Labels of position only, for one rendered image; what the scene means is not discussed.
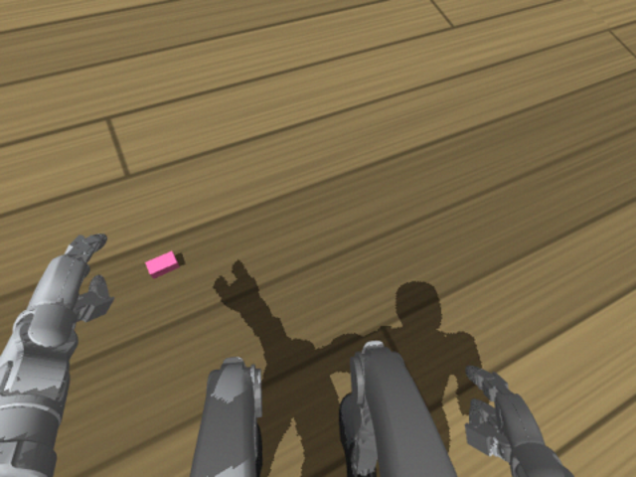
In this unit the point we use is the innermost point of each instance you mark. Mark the left robot hand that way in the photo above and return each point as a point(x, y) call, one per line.
point(61, 281)

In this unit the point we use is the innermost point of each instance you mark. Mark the right robot arm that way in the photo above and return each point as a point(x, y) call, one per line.
point(536, 460)

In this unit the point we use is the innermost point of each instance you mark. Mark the right robot hand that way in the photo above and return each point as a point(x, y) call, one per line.
point(497, 430)

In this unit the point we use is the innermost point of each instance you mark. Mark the left robot arm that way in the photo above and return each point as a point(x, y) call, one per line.
point(34, 384)

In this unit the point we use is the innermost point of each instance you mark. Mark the small box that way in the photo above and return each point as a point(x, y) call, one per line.
point(162, 264)

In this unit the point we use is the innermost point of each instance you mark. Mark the right robot foot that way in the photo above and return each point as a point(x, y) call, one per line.
point(347, 435)

